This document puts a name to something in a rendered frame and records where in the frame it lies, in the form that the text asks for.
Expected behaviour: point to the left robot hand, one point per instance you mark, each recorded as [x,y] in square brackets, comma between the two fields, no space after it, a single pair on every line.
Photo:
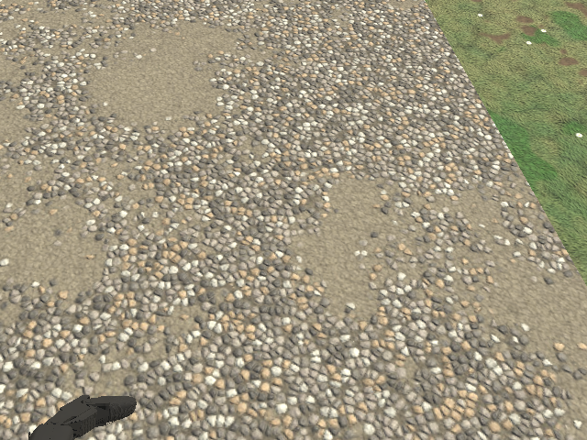
[83,414]

